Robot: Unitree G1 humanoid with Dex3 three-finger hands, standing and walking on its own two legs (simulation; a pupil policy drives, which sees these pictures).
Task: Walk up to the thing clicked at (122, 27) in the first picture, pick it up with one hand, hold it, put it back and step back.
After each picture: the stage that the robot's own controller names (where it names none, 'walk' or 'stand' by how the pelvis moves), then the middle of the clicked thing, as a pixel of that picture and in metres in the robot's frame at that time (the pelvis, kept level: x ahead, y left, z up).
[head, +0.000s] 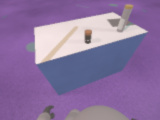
stand; (123, 19) +0.94 -0.27 +0.13
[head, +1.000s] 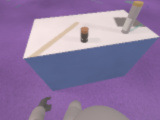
sink last; (130, 19) +0.82 -0.26 +0.16
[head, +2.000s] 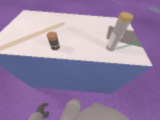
sink last; (116, 34) +0.55 -0.09 +0.17
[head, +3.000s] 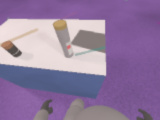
stand; (65, 42) +0.45 +0.21 +0.16
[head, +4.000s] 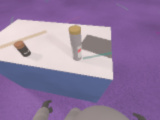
stand; (76, 45) +0.46 +0.15 +0.13
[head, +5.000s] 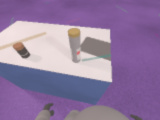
stand; (75, 47) +0.45 +0.15 +0.13
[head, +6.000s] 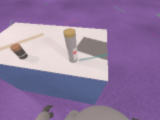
stand; (71, 47) +0.45 +0.17 +0.13
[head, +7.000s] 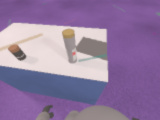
stand; (70, 48) +0.44 +0.18 +0.13
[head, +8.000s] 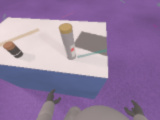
rise first; (69, 44) +0.44 +0.19 +0.13
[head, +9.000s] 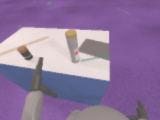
rise first; (73, 48) +0.45 +0.19 +0.13
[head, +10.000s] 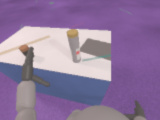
go down; (74, 48) +0.45 +0.18 +0.14
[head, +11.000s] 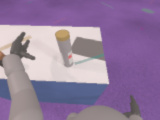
go down; (66, 51) +0.40 +0.17 +0.15
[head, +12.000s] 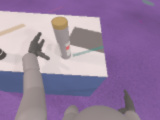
close in; (63, 42) +0.44 +0.17 +0.16
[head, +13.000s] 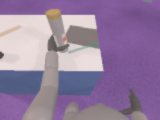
close; (59, 34) +0.49 +0.19 +0.18
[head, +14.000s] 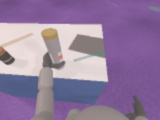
lift; (55, 52) +0.36 +0.23 +0.17
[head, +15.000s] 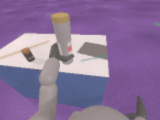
lift; (64, 42) +0.32 +0.17 +0.30
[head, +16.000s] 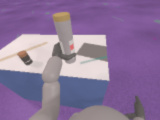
hold; (66, 41) +0.34 +0.16 +0.30
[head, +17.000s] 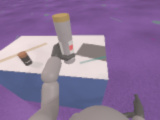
hold; (66, 42) +0.34 +0.16 +0.30
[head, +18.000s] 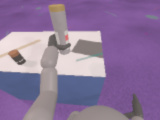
crouch; (61, 32) +0.41 +0.18 +0.30
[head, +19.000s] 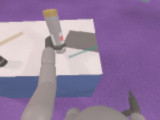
lower; (56, 34) +0.50 +0.20 +0.19
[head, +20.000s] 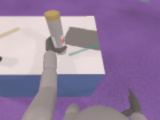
lower; (57, 36) +0.48 +0.20 +0.18
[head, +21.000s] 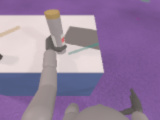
lower; (57, 35) +0.48 +0.20 +0.18
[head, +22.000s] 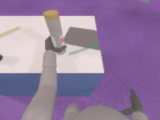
lower; (57, 35) +0.48 +0.20 +0.18
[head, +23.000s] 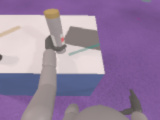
rest; (57, 35) +0.49 +0.20 +0.18
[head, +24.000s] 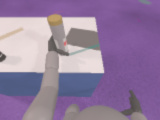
withdraw; (60, 38) +0.47 +0.19 +0.17
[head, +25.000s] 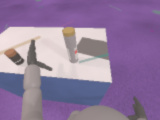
sink last; (71, 47) +0.44 +0.17 +0.15
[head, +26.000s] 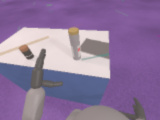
stand; (75, 45) +0.48 +0.18 +0.14
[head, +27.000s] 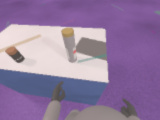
stand; (70, 47) +0.44 +0.19 +0.13
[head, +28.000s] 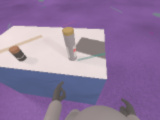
stand; (70, 46) +0.46 +0.19 +0.13
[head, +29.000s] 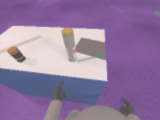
stand; (70, 47) +0.45 +0.19 +0.13
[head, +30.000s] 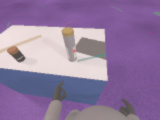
stand; (70, 46) +0.45 +0.19 +0.13
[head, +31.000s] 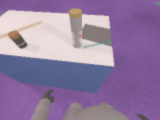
walk; (76, 31) +0.53 +0.14 +0.16
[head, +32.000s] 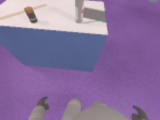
walk; (79, 7) +0.83 +0.18 +0.15
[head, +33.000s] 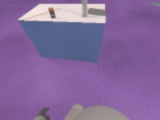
stand; (84, 5) +1.17 +0.20 +0.15
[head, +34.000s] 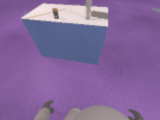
stand; (88, 8) +1.17 +0.14 +0.13
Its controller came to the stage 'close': yes
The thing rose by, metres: 0.21
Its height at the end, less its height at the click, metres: +0.00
